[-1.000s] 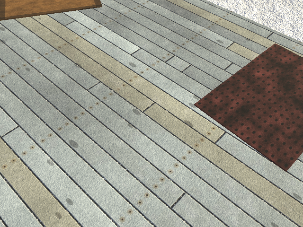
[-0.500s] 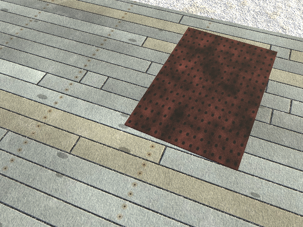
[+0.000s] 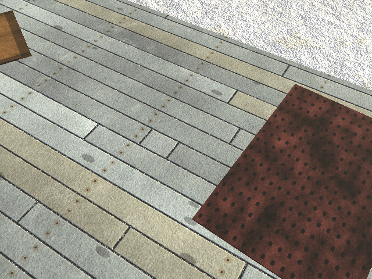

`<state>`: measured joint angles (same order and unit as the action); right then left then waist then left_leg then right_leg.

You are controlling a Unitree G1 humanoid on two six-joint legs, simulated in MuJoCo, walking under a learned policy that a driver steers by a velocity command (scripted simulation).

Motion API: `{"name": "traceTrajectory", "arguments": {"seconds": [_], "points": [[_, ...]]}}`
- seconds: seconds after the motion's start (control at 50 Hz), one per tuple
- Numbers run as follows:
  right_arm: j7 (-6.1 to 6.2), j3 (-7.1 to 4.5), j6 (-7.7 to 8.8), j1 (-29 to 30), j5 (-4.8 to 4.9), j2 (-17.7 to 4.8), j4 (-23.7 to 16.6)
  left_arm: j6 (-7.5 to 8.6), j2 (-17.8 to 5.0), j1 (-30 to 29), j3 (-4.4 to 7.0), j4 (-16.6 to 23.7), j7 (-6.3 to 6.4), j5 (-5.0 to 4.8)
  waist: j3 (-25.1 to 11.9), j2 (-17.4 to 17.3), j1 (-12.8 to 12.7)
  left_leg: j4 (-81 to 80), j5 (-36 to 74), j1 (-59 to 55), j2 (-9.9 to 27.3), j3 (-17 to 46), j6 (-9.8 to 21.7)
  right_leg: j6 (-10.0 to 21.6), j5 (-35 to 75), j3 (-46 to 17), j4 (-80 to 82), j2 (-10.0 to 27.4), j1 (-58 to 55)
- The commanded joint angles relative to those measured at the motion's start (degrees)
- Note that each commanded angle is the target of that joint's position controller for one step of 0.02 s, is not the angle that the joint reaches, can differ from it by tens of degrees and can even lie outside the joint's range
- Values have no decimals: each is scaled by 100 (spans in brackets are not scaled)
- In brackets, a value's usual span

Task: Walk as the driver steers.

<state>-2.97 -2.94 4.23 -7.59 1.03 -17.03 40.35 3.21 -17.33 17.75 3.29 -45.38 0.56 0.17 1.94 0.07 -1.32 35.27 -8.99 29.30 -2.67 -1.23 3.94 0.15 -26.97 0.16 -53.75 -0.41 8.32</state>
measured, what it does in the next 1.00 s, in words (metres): walks ahead, turning left: right foot, then left foot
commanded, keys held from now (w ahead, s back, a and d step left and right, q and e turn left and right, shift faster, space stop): w+q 0.70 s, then q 0.30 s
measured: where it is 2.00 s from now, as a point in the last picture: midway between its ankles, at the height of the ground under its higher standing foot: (164, 233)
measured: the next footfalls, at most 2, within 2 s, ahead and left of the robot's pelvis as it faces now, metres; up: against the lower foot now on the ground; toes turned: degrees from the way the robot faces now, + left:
right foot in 0.42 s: +0.43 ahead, -0.10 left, +0.00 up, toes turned +19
left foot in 0.90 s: +0.57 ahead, +0.25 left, +0.00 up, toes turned +38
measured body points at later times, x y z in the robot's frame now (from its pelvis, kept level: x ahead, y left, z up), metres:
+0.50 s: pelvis +0.29 -0.02 +0.01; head +0.31 -0.02 +0.46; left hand +0.42 +0.28 -0.06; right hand +0.42 -0.28 -0.11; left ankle +0.13 +0.07 -0.65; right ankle +0.39 -0.11 -0.72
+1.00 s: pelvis +0.49 +0.10 +0.00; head +0.53 +0.14 +0.45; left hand +0.40 +0.39 -0.12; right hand +0.81 +0.00 -0.07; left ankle +0.54 +0.22 -0.72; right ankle +0.46 -0.10 -0.62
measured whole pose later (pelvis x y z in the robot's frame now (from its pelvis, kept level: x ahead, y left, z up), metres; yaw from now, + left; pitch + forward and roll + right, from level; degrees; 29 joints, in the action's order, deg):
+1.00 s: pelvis +0.49 +0.10 +0.00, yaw +36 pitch +2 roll -1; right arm -2.0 -3.8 0.7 -6.0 0.0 -17.9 32.9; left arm 2.8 -18.3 11.8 3.0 -44.8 0.4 -0.3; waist 5.4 -0.1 -1.7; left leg 33.3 -6.4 29.2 -3.6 0.2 4.0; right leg -2.7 -31.0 -0.4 -68.9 1.3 19.9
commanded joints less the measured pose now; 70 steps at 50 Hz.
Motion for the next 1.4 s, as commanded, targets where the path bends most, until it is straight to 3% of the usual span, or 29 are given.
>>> {"name": "traceTrajectory", "arguments": {"seconds": [0.02,0.04,0.12,0.2,0.3,0.4,0.42,0.44,0.46,0.48,0.5,0.56,0.64,0.78,0.84,0.88,0.9,0.92,0.94,0.96,0.98,1.0,1.08,1.2,1.28,1.34,1.36,1.38,1.4], "points": [[96,-292,-1,-1431,0,-929,-116,431,-737,-434,58,815,-132,-207,-1283,-498,747,-1782,-1013,-4232,1819,3612,1377,97,197,-680,-2307,135,3719],[111,-259,-20,-1114,-26,-864,-187,468,-685,-670,52,884,-106,-94,-731,-31,560,-1894,-438,-3346,1634,3096,1289,93,506,-580,-1787,324,3601],[209,-220,-32,-659,-81,-744,-380,285,-538,-362,85,846,-35,87,-455,-320,52,-2237,995,-1883,1173,2227,1293,-192,956,-468,-700,547,2677],[336,-289,-58,-880,2,-924,-267,237,-303,-1079,-12,1011,-8,91,-235,-392,267,-2225,1113,-1329,790,1627,1031,-460,2240,-322,952,343,2429],[404,-308,-165,-1315,66,-942,-87,341,-346,-1880,-5,1181,-112,-39,-242,-527,573,-1902,440,-1575,828,2021,800,-428,3094,-436,2287,0,1920],[415,-283,-241,-1165,26,-755,-141,461,-710,-1112,208,996,-126,-52,-473,-727,29,-829,600,-1973,815,2567,469,44,2435,-464,2981,39,685],[385,-175,-217,-1129,-20,-462,-225,484,-931,-426,292,920,-81,44,-1096,-428,-304,313,420,-1544,526,2230,285,366,2247,-959,2862,660,-568],[386,-55,-174,-1736,-1,-72,-336,441,-1398,252,405,838,-42,138,-1924,818,-237,2180,-1359,50,-278,1400,-118,1092,1636,-2873,2969,1935,-2581],[388,-46,-136,-1990,112,-318,-421,363,-1318,517,421,641,-95,-11,-2030,1937,-178,3403,-2566,1363,-125,1104,-245,1584,122,-4740,3458,2619,-2926],[394,-173,-153,-1607,128,-827,-323,344,-801,211,293,757,-87,-50,-1222,1062,-321,3846,-2069,1679,207,1219,-303,1354,-415,-4156,3659,2342,-2262],[389,-215,-188,-1110,65,-917,-401,299,-600,-38,226,785,-64,-15,-684,621,-346,3884,-1593,1642,385,1007,-336,1111,104,-3203,3687,2062,-1603],[311,-228,-239,-815,33,-633,-552,288,-383,-424,128,680,-49,66,-79,645,-53,3318,-943,1138,775,858,-370,942,1606,-1743,4109,1517,-361],[270,-144,-319,-582,29,-306,-733,340,-619,-419,217,469,-56,20,12,564,16,2636,-524,1264,921,701,-506,1153,2457,-933,4479,1592,-172],[42,-87,-210,347,-35,-150,-954,169,-899,-342,265,171,38,-50,72,362,-229,432,1148,495,624,20,-404,760,4525,602,4090,1281,-385],[-56,-204,-248,301,-43,-382,-1055,75,-1098,-336,328,117,86,-180,-139,542,-63,21,678,45,368,-161,-162,588,5520,756,3445,1398,-817],[-50,-397,-284,-566,-79,-722,-869,10,-1172,-474,371,170,128,-274,-580,518,456,-392,557,-1020,18,-319,121,404,6217,894,2180,1305,-798],[41,-538,-307,-1264,-82,-985,-694,14,-1013,-449,316,205,124,-252,-932,263,826,-804,1237,-2128,-61,-188,341,165,5540,1009,1001,1037,-254],[205,-606,-362,-1463,-67,-1466,-698,28,-442,-65,135,349,69,109,-1423,-1124,566,-458,3724,-3706,1178,1418,793,-164,1248,1010,-908,513,1360],[189,-568,-295,-1044,-200,-1826,-1057,87,-327,596,-19,494,-32,147,-2602,-1732,119,-696,4141,-5016,2668,4229,2263,-416,-1676,31,-2820,-369,2916],[140,-489,-306,-1005,-164,-1318,-1148,98,-939,43,121,415,-82,-1,-2840,-602,622,-1076,3046,-4655,2301,3752,1991,-324,-1015,-704,-2909,-15,3026],[132,-412,-285,-691,-106,-1111,-1112,71,-941,-432,120,579,-62,-113,-2016,-449,516,-1203,2460,-3929,1972,3044,1655,-245,-482,-585,-2574,141,3203],[160,-378,-301,-477,-24,-962,-1059,15,-816,-514,105,524,25,-47,-1401,3,318,-1329,2050,-3109,1649,2606,1342,-284,-125,-530,-2107,342,3160],[260,-372,-366,-58,-173,-952,-1079,-191,-711,-306,106,450,125,57,-987,-439,-100,-1611,2333,-1304,1197,2021,1191,-416,322,-415,-1063,302,2105],[432,-331,-496,-37,-130,-875,-945,-310,-498,-694,27,513,147,19,-1124,-623,69,-1602,824,-1025,1013,1945,957,-538,1093,-429,172,251,1753],[387,-262,-551,-126,-169,-757,-816,-273,-482,-957,19,648,89,5,-841,-845,247,-1510,-32,-1022,1060,2238,886,-422,971,-376,1016,219,1411],[363,-122,-569,-186,-121,-483,-686,-170,-349,-711,10,608,-4,58,-743,-734,24,-1071,60,-984,855,2232,532,-136,1815,-257,2787,195,454],[365,-64,-541,-483,-164,-312,-607,-145,-617,-677,49,659,-4,171,-737,-294,141,-668,-426,-793,546,1988,179,84,2367,-815,3149,790,68],[346,-66,-492,-943,-186,-243,-583,-165,-1054,-988,129,718,24,238,-627,950,634,-129,-1398,-460,-157,1154,-166,667,3173,-1645,3251,1556,66],[367,-102,-459,-630,-232,-446,-636,-168,-663,-1034,51,660,16,253,-627,1272,443,-57,-1528,-825,-30,885,-377,1110,2669,-2045,3494,1833,641]]}}
Keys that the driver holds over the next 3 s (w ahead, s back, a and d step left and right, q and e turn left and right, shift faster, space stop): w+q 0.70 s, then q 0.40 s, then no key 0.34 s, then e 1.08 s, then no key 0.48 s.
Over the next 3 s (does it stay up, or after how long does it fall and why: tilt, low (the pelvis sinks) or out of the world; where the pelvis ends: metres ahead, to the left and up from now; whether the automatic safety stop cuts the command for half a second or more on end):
stays up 0.63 0.08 0.02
